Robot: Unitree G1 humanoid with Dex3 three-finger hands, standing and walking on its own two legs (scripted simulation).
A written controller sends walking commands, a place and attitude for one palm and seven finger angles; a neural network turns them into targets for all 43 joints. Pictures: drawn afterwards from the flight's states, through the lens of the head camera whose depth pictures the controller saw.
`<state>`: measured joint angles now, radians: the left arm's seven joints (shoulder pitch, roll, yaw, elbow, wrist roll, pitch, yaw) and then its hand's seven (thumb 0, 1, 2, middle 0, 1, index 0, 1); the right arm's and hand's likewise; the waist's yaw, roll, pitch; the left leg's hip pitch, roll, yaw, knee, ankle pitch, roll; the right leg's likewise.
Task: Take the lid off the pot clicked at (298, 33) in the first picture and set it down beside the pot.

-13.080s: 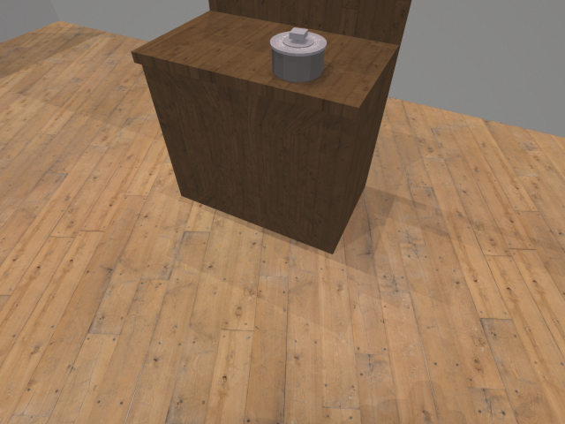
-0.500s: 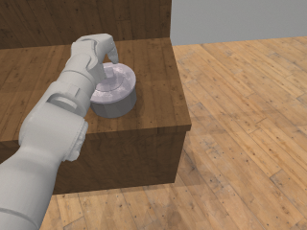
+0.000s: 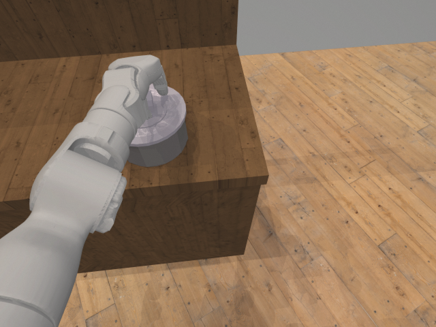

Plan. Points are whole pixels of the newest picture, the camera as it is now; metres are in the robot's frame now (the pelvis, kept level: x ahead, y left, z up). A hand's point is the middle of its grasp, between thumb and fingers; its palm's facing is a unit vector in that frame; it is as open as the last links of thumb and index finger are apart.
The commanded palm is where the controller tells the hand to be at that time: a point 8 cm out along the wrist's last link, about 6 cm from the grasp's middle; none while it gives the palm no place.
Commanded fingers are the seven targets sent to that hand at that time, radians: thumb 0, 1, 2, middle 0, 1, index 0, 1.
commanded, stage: lower the open fingers around the knob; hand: left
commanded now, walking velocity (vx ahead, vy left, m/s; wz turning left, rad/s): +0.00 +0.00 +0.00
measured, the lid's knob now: (141, 103) +0.54 +0.09 +0.09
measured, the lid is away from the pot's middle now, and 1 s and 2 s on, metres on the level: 0.00 0.00 0.00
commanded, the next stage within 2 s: close the fingers and squeeze the knob in 0.16 s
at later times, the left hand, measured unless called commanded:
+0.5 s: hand (140, 103) +0.51 +0.09 +0.12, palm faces -0.40 -0.04 -0.92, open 9.9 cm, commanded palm +0.52 +0.09 +0.17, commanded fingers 0.00 0.03 0.96 -0.51 -0.93 -0.51 -0.93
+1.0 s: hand (140, 103) +0.51 +0.09 +0.12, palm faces -0.40 -0.05 -0.92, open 8.1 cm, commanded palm +0.52 +0.10 +0.17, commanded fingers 0.00 0.31 0.81 -0.67 -1.07 -0.67 -1.07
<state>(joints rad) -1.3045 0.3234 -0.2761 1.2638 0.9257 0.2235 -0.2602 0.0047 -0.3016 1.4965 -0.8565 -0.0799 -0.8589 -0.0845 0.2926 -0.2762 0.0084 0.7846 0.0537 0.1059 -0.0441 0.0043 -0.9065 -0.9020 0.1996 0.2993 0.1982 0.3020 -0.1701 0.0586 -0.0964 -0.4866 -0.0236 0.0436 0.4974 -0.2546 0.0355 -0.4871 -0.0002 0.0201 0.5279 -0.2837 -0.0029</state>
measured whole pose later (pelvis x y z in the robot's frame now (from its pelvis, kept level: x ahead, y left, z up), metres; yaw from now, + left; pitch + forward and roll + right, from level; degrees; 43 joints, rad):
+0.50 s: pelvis +0.00 +0.00 +0.00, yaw +0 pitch +14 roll +0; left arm -1.30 0.34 -0.29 1.27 0.92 0.23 -0.27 0.00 -0.10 1.09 -0.57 -0.65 -0.59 -0.66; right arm 0.27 -0.28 0.01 0.78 0.06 0.12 -0.06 0.00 -0.91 -0.90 0.20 0.30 0.20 0.30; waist -0.18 0.05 -0.09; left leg -0.49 -0.02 0.04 0.51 -0.26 0.03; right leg -0.49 0.00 0.01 0.53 -0.29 -0.01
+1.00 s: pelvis +0.00 +0.00 +0.00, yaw +0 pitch +14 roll +0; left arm -1.30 0.33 -0.27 1.27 0.92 0.23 -0.26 0.00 0.14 0.87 -0.54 -0.99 -0.61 -1.03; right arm 0.29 -0.27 0.01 0.79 0.06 0.12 -0.05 0.00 -0.91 -0.90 0.20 0.30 0.20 0.30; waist -0.17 0.06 -0.10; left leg -0.49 -0.02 0.04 0.51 -0.26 0.04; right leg -0.49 0.00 0.02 0.53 -0.29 0.00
